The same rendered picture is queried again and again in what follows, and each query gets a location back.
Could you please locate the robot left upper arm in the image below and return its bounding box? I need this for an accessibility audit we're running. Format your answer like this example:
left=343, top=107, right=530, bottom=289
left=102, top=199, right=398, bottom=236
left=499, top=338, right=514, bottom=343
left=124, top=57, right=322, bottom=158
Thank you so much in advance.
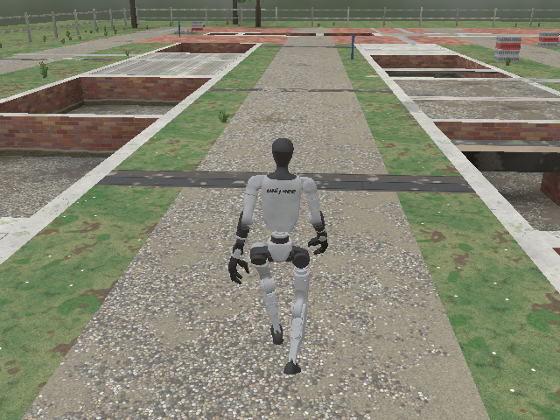
left=241, top=175, right=264, bottom=225

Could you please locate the robot head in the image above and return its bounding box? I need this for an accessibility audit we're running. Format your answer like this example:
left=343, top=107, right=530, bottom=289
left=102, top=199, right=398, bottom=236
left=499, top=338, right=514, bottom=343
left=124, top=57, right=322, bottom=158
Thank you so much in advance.
left=267, top=138, right=297, bottom=180

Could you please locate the right robot forearm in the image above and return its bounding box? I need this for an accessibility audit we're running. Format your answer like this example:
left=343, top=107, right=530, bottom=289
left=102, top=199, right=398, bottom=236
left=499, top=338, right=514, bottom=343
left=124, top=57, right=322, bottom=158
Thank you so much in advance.
left=312, top=211, right=327, bottom=242

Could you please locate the left robot forearm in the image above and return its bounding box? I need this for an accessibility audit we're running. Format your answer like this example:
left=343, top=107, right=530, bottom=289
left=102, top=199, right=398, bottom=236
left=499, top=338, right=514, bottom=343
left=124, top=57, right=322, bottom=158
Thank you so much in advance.
left=231, top=211, right=250, bottom=259

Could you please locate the robot right upper arm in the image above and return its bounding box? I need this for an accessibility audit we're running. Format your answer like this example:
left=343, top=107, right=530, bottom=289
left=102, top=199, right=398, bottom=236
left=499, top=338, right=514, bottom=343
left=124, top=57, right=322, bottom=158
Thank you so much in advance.
left=300, top=177, right=322, bottom=224

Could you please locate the robot left hand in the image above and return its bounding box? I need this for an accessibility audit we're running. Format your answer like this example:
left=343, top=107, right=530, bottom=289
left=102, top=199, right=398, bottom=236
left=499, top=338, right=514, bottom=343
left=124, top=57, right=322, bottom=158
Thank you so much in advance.
left=228, top=256, right=249, bottom=284

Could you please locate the robot right foot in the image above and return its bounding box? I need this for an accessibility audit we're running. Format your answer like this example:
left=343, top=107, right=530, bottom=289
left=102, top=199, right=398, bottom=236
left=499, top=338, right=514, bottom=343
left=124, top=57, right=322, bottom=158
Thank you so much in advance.
left=283, top=360, right=301, bottom=375

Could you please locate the robot right hand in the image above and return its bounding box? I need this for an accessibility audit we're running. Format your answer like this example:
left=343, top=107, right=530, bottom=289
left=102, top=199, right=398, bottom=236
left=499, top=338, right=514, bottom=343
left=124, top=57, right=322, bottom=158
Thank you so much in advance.
left=308, top=237, right=328, bottom=255

